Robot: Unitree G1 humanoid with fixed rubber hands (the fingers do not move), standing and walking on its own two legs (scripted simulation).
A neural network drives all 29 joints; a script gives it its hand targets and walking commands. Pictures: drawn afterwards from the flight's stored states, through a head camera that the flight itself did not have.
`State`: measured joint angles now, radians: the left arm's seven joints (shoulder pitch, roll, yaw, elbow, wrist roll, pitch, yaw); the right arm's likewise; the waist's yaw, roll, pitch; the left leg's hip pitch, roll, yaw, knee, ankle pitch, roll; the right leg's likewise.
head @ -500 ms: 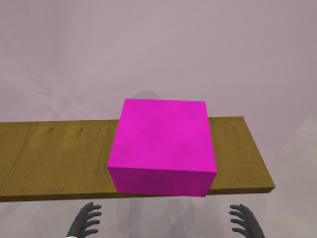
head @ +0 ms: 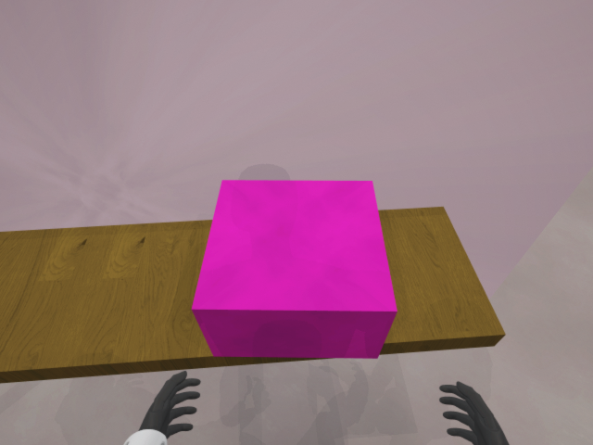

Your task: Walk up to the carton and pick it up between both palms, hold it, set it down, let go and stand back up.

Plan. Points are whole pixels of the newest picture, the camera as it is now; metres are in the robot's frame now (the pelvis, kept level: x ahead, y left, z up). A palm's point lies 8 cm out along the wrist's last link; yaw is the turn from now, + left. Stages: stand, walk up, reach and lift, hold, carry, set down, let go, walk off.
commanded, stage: let go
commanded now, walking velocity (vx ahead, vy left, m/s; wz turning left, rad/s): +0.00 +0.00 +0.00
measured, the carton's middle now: (296, 265) +0.41 +0.03 -0.04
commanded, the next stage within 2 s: stand in 0.16 s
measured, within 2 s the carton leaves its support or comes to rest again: neither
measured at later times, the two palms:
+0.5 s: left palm out of the picture +0.06 +0.26 -0.11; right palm out of the picture +0.07 -0.25 -0.12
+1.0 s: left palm out of the picture -0.07 +0.28 -0.14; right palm out of the picture -0.05 -0.22 -0.14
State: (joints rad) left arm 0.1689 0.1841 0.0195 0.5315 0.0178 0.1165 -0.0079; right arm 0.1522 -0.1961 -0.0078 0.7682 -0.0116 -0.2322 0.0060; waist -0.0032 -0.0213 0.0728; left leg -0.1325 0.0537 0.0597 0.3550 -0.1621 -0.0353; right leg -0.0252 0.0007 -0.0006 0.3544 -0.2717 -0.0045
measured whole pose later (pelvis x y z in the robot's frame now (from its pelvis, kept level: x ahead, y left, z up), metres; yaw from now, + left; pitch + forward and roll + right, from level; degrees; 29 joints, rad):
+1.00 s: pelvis -0.07 +0.03 -0.01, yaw +2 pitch -4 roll -1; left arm 0.44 0.24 -0.01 0.85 0.02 -0.01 0.01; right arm 0.40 -0.23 0.00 0.93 -0.02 0.00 -0.01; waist -0.01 0.00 0.00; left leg -0.30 0.02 0.02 0.49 -0.14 0.01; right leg -0.18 -0.03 -0.03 0.50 -0.26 0.03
